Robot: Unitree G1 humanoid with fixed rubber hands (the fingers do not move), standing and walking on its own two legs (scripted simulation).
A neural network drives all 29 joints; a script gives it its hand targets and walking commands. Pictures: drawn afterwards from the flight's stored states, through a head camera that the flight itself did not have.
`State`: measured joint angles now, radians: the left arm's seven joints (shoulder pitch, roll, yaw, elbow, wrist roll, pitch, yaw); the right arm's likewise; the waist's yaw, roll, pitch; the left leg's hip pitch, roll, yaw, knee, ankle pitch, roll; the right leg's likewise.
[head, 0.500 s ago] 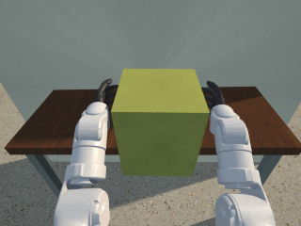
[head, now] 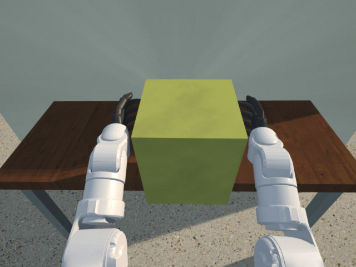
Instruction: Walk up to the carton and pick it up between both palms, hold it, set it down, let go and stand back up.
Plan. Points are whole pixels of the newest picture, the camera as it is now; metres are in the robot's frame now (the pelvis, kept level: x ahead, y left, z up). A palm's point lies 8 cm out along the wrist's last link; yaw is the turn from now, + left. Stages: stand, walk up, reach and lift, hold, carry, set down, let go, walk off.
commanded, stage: hold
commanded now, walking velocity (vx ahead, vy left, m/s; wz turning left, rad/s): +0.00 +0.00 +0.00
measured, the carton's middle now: (187, 143) +0.41 +0.00 +0.09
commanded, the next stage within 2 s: none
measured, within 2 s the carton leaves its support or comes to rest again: neither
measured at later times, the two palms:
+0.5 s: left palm (128, 141) +0.33 +0.12 +0.18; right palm (280, 146) +0.32 -0.18 +0.17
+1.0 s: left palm (106, 132) +0.32 +0.15 +0.22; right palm (270, 135) +0.31 -0.15 +0.21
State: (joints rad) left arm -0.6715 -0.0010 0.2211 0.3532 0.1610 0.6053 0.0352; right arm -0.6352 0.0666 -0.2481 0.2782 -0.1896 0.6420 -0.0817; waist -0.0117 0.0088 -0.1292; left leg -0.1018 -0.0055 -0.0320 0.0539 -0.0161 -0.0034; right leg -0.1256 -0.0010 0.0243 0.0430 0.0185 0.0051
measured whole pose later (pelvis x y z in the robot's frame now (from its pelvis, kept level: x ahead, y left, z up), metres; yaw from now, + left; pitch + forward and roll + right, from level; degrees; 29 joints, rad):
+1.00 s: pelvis -0.05 +0.00 +0.00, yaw -1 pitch +0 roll +0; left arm -0.75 -0.01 0.27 0.33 0.19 0.76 0.02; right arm -0.73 0.06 -0.28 0.28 -0.22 0.78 -0.05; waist 0.01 0.02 -0.14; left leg -0.16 0.00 -0.03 0.18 -0.02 -0.01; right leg -0.19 0.01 0.02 0.19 -0.03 0.01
